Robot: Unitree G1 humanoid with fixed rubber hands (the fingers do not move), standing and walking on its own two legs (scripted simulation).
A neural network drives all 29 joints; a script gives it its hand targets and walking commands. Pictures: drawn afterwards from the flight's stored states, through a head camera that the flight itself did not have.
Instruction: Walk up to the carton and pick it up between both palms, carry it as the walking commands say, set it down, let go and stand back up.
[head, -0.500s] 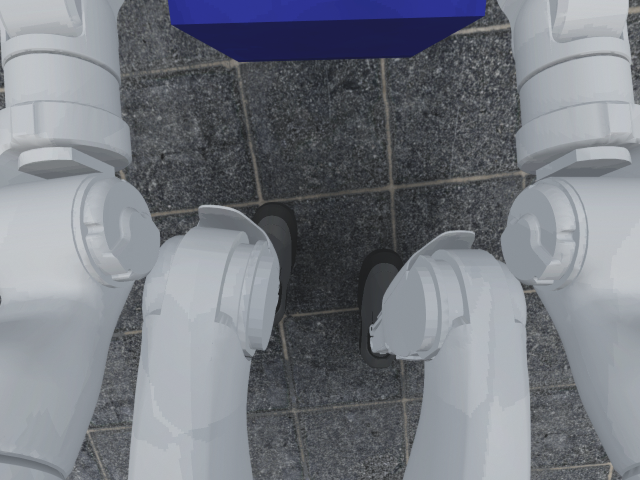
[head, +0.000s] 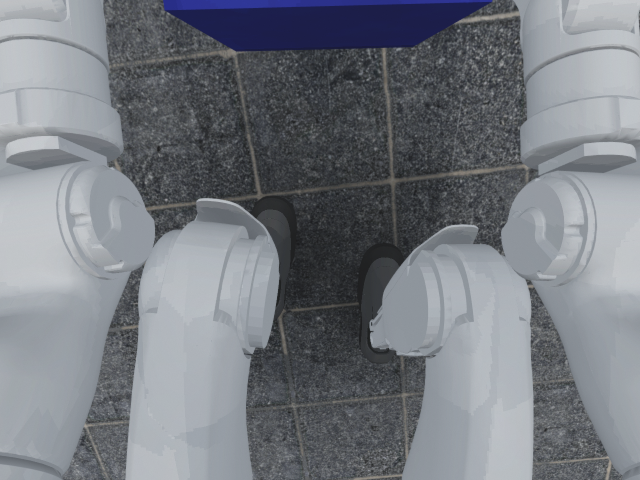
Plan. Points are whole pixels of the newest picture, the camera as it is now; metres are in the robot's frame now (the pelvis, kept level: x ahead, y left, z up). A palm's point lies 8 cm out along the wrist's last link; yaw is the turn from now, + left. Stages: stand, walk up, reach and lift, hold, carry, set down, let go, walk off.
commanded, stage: set down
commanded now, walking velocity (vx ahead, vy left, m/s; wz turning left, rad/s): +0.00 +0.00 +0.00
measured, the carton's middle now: out of the picture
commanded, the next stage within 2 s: none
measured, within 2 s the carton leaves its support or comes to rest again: neither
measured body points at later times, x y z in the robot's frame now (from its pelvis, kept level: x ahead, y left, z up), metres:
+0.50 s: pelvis +0.00 +0.00 +0.00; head +0.38 +0.04 +0.23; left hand +0.56 +0.26 -0.16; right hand +0.60 -0.08 -0.16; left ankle +0.13 +0.11 -0.33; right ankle +0.08 -0.08 -0.33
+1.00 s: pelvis -0.01 +0.01 -0.01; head +0.37 +0.03 +0.22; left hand +0.54 +0.29 -0.18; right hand +0.59 -0.10 -0.18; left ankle +0.13 +0.11 -0.33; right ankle +0.08 -0.08 -0.33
